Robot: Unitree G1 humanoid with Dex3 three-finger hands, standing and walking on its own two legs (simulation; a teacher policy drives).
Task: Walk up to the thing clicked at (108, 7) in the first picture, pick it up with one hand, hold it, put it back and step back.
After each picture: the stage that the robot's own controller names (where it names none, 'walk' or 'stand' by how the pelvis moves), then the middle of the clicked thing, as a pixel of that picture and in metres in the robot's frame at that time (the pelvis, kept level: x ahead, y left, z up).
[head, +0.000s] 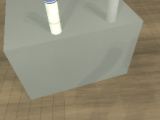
stand; (113, 3) +1.01 -0.16 -0.04
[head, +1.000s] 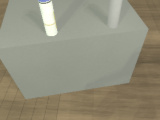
walk; (115, 7) +0.91 -0.13 -0.02
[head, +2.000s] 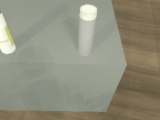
walk; (86, 33) +0.63 +0.03 -0.01
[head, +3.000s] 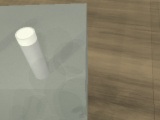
stand; (34, 56) +0.49 +0.25 -0.01
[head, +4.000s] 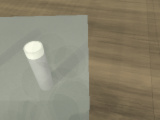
stand; (40, 68) +0.47 +0.22 -0.04
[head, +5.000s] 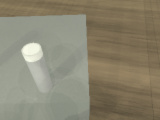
stand; (39, 70) +0.46 +0.22 -0.04
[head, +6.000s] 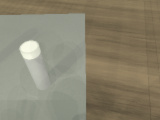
stand; (37, 67) +0.47 +0.23 -0.04
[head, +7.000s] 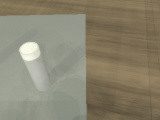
stand; (37, 69) +0.47 +0.23 -0.04
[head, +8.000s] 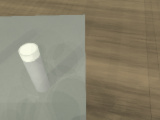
stand; (36, 70) +0.46 +0.23 -0.04
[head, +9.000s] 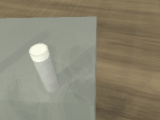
rise first; (46, 70) +0.46 +0.22 -0.04
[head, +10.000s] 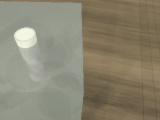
go down; (32, 57) +0.49 +0.20 -0.01
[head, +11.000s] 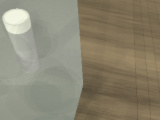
go down; (24, 46) +0.48 +0.20 +0.03
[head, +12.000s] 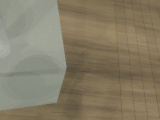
close in; out of the picture +0.49 +0.22 +0.07
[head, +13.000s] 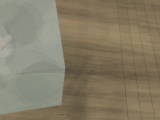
close; out of the picture +0.52 +0.22 +0.08
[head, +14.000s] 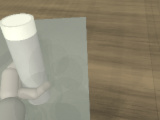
lift; (30, 64) +0.32 +0.16 +0.19
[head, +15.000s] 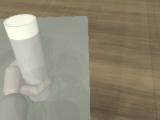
hold; (32, 63) +0.34 +0.17 +0.17
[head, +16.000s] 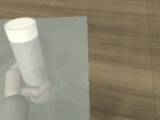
hold; (32, 65) +0.34 +0.17 +0.16
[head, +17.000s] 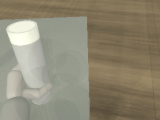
hold; (33, 67) +0.34 +0.17 +0.15
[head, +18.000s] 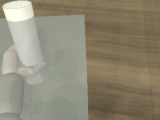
crouch; (28, 46) +0.40 +0.18 +0.17
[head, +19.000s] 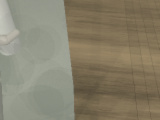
lower; out of the picture +0.51 +0.22 +0.17
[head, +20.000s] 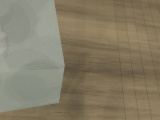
lower; out of the picture +0.53 +0.22 +0.08
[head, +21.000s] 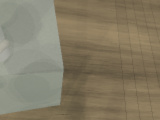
lower; out of the picture +0.51 +0.22 +0.08
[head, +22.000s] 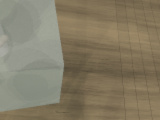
lower; out of the picture +0.52 +0.22 +0.08
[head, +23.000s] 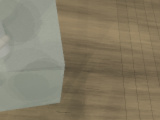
lower; out of the picture +0.52 +0.22 +0.08
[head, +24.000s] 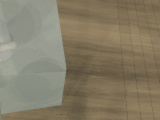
open; out of the picture +0.52 +0.21 +0.07
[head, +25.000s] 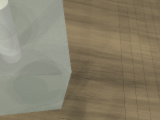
sink last; (2, 29) +0.50 +0.21 +0.06
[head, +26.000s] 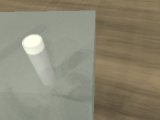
sink last; (41, 63) +0.47 +0.22 +0.02
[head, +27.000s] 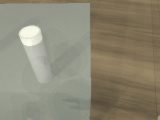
stand; (38, 57) +0.47 +0.21 +0.03
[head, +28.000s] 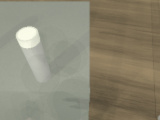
stand; (36, 58) +0.46 +0.21 +0.02
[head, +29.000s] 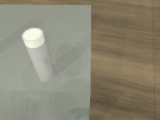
stand; (40, 58) +0.48 +0.21 +0.01
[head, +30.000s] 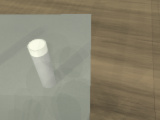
stand; (43, 66) +0.49 +0.21 -0.04
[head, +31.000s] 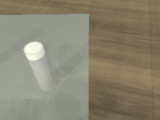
stand; (40, 68) +0.47 +0.22 -0.04
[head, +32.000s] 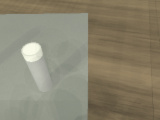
stand; (39, 69) +0.46 +0.22 -0.04
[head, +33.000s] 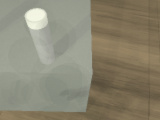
walk; (42, 40) +0.52 +0.18 -0.01
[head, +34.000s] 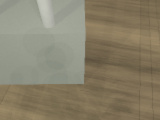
walk; (45, 5) +0.77 +0.25 -0.02
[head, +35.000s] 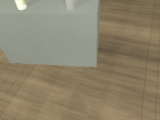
stand; out of the picture +1.14 +0.18 -0.02
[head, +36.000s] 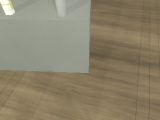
stand; out of the picture +1.07 +0.20 -0.03
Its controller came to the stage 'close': yes
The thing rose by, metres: 0.20
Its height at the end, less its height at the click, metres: +0.00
